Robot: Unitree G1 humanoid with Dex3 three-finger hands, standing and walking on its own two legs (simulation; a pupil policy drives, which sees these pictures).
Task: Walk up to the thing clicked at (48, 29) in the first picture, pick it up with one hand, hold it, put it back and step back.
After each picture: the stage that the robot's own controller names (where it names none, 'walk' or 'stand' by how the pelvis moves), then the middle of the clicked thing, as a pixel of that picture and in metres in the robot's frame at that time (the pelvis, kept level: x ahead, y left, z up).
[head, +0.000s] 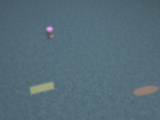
stand; (50, 32) +1.55 +0.38 -0.72
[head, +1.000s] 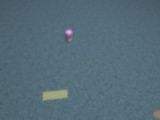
walk; (68, 35) +1.45 +0.12 -0.70
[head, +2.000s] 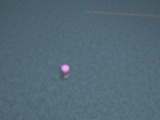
walk; (65, 71) +0.93 +0.11 -0.71
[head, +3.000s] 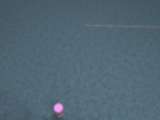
walk; (58, 110) +0.54 +0.16 -0.71
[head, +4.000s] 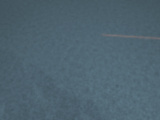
stand; out of the picture +0.33 +0.14 -0.69
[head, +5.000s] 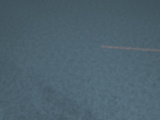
stand; out of the picture +0.30 +0.14 -0.72
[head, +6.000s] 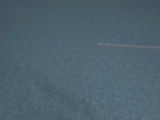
stand; out of the picture +0.29 +0.15 -0.73
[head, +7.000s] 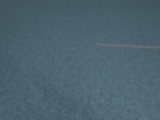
stand; out of the picture +0.29 +0.16 -0.73
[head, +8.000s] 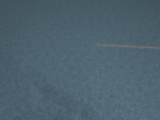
stand; out of the picture +0.28 +0.16 -0.73
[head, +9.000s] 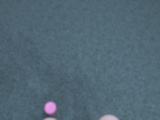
go down; (51, 109) +0.33 +0.15 -0.56
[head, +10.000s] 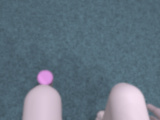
go down; (45, 80) +0.39 +0.15 -0.33
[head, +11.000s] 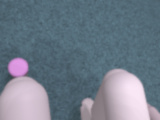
close in; (19, 70) +0.39 +0.17 -0.26
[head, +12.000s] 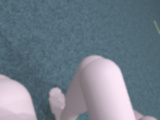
close; out of the picture +0.39 +0.19 -0.23
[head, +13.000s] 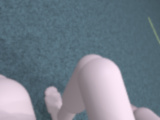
close; out of the picture +0.39 +0.21 -0.22
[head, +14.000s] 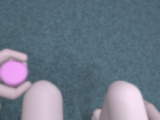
lift; (14, 78) +0.32 +0.23 -0.07
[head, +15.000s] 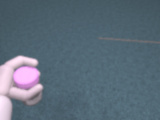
hold; (29, 86) +0.32 +0.17 +0.06
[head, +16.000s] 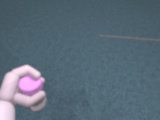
hold; (33, 93) +0.31 +0.17 +0.02
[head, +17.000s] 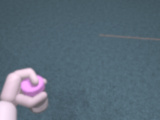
crouch; (35, 94) +0.31 +0.17 +0.01
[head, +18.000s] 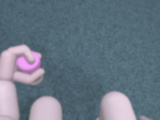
crouch; (31, 69) +0.39 +0.16 -0.08
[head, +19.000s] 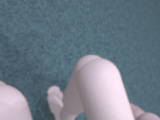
lower; out of the picture +0.42 +0.23 -0.22
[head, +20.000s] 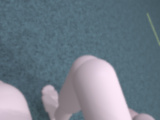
lower; out of the picture +0.42 +0.24 -0.23
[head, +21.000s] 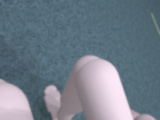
lower; out of the picture +0.42 +0.23 -0.23
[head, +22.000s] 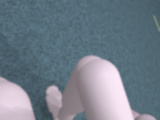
lower; out of the picture +0.41 +0.22 -0.23
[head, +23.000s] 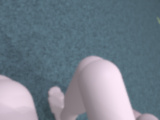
loosen; out of the picture +0.39 +0.20 -0.23
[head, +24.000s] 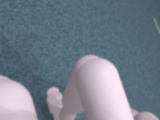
withdraw; out of the picture +0.39 +0.19 -0.23
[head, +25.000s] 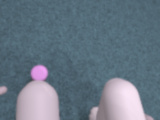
walk; (39, 76) +0.39 +0.15 -0.30
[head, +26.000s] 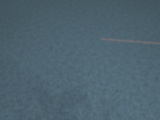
stand; out of the picture +0.30 +0.12 -0.65
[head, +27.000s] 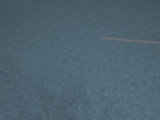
stand; out of the picture +0.33 +0.13 -0.66
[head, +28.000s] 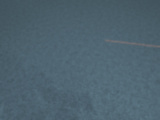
stand; out of the picture +0.33 +0.13 -0.69
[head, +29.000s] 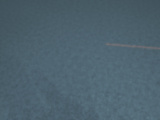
walk; out of the picture +0.34 +0.13 -0.72
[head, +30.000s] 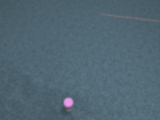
walk; (68, 104) +0.49 +0.06 -0.70
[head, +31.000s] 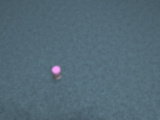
walk; (56, 73) +0.76 +0.21 -0.68
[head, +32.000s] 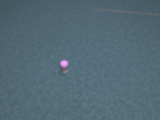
stand; (64, 67) +0.97 +0.16 -0.71
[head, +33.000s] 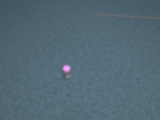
stand; (67, 72) +0.97 +0.16 -0.73
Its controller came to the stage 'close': yes
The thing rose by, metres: 0.73
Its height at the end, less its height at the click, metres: +0.00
